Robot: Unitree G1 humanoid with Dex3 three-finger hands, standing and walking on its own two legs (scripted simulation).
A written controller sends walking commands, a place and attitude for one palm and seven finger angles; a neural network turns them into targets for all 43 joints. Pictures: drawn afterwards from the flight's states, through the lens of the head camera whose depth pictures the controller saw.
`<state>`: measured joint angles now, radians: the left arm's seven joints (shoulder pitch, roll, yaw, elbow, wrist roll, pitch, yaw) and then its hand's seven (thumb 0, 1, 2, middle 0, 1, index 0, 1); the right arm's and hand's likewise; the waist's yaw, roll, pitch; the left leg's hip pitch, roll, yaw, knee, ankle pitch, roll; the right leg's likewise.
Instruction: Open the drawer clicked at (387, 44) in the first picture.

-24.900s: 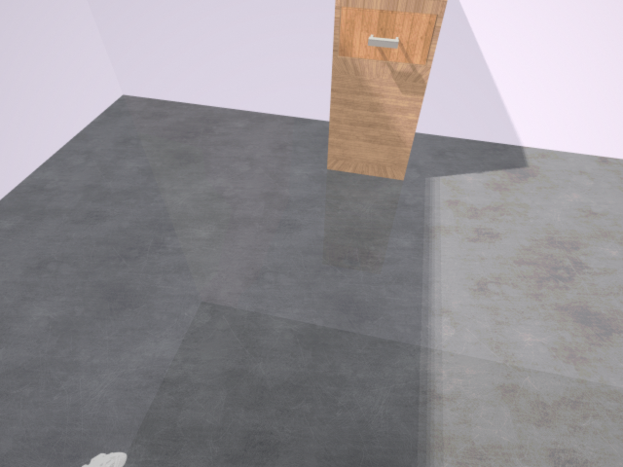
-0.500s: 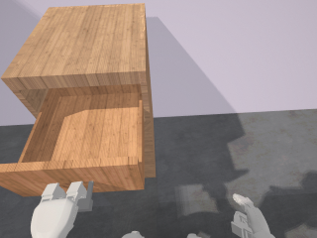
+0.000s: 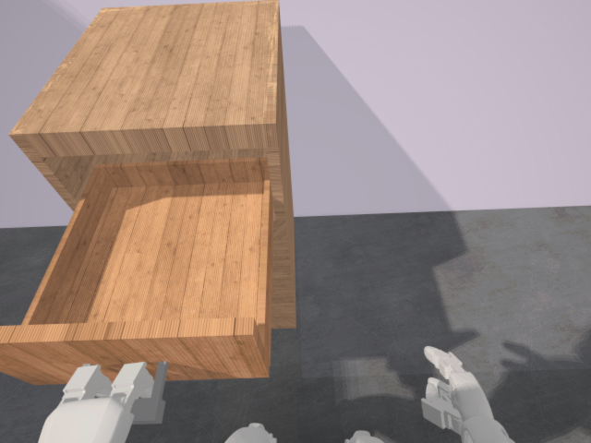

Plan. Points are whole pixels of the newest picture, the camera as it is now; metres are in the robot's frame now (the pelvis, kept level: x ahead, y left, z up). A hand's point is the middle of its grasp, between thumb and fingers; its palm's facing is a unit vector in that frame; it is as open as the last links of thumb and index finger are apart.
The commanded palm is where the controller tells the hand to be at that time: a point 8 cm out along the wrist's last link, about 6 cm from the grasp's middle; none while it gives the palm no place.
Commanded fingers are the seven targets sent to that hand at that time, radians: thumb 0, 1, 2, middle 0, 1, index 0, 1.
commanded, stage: open the thumb to release the handle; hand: left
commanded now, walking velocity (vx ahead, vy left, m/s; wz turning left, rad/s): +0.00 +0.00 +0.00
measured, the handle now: (118, 391) +0.18 +0.25 +0.00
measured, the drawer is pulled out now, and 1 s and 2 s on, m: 0.30 0.29 0.29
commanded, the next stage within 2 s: lift the hand off the handle in 0.58 s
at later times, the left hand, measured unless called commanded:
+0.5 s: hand (113, 441) +0.13 +0.24 -0.02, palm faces -0.08 -0.11 -0.99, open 10.6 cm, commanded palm +0.11 +0.24 +0.03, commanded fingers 0.00 -0.50 0.30 -0.30 -1.20 -0.30 -1.20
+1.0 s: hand (119, 426) +0.15 +0.24 -0.02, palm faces -0.04 -0.09 -1.00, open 13.7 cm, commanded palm +0.13 +0.25 +0.03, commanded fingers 0.00 -0.50 0.30 -0.30 -1.20 -0.30 -1.20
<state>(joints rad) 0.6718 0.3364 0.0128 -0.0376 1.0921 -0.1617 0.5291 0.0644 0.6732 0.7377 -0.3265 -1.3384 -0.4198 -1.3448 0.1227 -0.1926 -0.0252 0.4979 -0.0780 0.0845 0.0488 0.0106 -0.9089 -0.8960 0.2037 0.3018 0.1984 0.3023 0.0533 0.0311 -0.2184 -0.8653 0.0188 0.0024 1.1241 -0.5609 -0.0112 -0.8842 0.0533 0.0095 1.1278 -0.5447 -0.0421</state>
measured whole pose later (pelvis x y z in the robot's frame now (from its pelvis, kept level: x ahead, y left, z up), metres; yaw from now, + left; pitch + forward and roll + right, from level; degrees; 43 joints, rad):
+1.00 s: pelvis -0.01 +0.00 +0.00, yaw +2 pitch +17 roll +0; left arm 0.51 0.34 -0.04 0.05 1.09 -0.11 0.59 0.00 -0.49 0.30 -0.33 -1.21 -0.34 -1.22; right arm 0.15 -0.22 -0.03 0.53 -0.06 0.09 0.01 0.01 -0.91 -0.90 0.20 0.30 0.20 0.30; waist 0.06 0.05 -0.20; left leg -0.90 0.01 -0.03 1.13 -0.53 -0.02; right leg -0.90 0.04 -0.02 1.12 -0.52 -0.04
